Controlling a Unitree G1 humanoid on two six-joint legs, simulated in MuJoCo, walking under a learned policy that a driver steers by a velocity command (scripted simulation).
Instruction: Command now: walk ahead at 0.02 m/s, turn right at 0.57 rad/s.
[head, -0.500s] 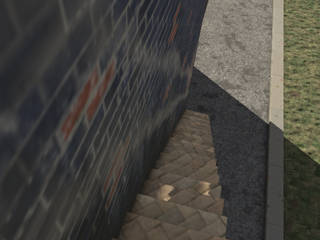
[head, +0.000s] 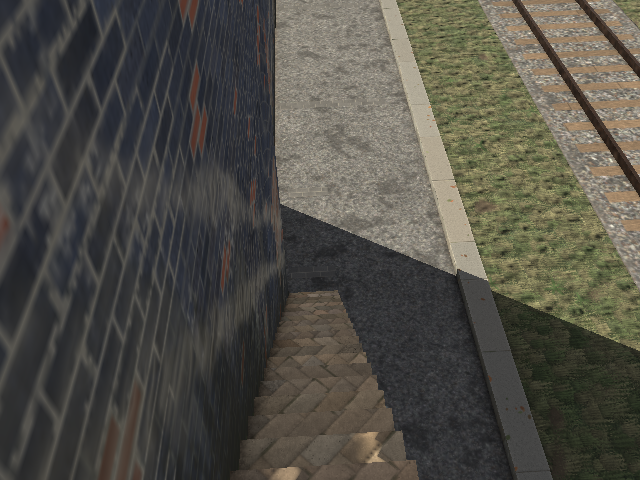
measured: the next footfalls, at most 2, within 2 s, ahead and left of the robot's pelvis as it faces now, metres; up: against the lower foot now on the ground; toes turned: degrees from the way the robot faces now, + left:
left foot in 0.16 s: +0.17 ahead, +0.15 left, -0.21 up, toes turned -9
right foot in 0.64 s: +0.00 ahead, -0.07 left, +0.00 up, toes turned -8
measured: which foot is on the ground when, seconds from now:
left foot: up 0.00-0.14, down 0.16-0.82, up 0.84-1.00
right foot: down 0.00-0.18, up 0.20-0.62, down 0.64-1.00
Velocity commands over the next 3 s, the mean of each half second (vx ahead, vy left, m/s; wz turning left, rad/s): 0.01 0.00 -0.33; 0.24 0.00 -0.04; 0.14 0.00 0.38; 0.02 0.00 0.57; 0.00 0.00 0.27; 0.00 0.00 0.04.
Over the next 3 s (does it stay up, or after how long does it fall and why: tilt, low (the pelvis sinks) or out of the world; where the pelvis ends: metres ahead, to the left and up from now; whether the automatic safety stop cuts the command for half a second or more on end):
stays up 0.19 -0.04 -0.15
